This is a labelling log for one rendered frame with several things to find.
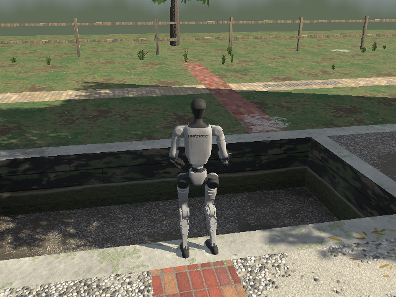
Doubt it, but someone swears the robot right upper arm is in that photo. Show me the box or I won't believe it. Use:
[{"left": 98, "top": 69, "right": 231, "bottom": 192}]
[{"left": 211, "top": 125, "right": 228, "bottom": 159}]

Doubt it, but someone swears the robot left upper arm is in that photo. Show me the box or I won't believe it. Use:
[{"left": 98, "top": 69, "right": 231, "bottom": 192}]
[{"left": 169, "top": 125, "right": 186, "bottom": 158}]

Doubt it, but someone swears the robot torso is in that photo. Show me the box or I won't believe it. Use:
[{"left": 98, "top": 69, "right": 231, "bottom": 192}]
[{"left": 184, "top": 122, "right": 213, "bottom": 186}]

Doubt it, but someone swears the right robot hand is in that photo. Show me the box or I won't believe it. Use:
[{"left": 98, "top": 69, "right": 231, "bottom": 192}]
[{"left": 214, "top": 160, "right": 229, "bottom": 171}]

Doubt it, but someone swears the robot right forearm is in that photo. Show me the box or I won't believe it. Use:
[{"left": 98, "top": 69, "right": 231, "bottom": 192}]
[{"left": 221, "top": 150, "right": 229, "bottom": 165}]

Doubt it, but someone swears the robot left forearm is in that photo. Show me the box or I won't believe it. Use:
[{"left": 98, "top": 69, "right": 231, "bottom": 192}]
[{"left": 168, "top": 149, "right": 177, "bottom": 163}]

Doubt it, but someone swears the right robot foot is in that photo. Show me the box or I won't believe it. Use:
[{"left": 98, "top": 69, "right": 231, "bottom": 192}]
[{"left": 205, "top": 239, "right": 218, "bottom": 255}]

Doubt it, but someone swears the left robot hand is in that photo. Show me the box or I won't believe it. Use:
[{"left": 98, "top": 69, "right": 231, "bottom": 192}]
[{"left": 170, "top": 158, "right": 185, "bottom": 169}]

